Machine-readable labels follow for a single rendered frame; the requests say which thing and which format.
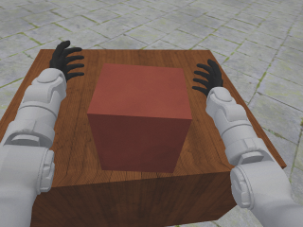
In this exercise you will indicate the right robot hand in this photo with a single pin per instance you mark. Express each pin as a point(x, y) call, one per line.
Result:
point(214, 77)

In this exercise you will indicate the left robot upper arm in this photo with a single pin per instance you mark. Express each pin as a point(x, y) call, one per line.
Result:
point(25, 172)

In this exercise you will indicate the right robot forearm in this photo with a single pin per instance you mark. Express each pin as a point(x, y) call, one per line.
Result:
point(242, 145)

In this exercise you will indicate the left robot hand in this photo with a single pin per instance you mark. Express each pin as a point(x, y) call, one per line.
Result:
point(59, 60)

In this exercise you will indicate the carton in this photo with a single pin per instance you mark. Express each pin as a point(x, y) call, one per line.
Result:
point(139, 116)

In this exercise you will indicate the right robot upper arm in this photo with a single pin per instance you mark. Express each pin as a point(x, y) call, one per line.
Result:
point(262, 188)

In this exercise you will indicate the pedestal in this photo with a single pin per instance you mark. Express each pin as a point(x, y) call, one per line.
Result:
point(84, 195)

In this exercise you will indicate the left robot forearm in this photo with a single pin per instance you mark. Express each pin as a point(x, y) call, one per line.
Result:
point(35, 120)

